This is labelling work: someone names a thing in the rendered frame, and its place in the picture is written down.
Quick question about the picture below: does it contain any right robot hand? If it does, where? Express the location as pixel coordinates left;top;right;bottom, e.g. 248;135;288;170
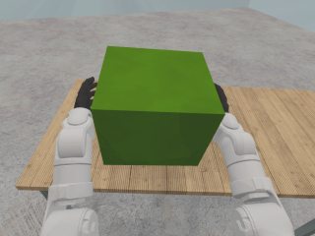
214;83;229;113

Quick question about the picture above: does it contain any right robot forearm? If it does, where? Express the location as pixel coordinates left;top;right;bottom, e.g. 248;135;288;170
213;112;295;236

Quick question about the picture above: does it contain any left robot upper arm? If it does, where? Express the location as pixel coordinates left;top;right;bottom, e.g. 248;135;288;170
41;207;99;236

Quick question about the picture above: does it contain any carton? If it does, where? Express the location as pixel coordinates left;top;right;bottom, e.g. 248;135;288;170
91;45;225;166

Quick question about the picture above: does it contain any left robot forearm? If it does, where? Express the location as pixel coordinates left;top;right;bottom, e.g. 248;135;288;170
39;107;95;236

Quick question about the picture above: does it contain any table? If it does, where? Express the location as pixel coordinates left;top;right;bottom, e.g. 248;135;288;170
15;79;315;236

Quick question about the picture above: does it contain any right robot upper arm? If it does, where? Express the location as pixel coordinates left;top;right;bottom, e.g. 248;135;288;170
233;203;294;236

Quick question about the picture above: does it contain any left robot hand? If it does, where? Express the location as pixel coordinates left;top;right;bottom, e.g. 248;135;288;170
74;77;97;111

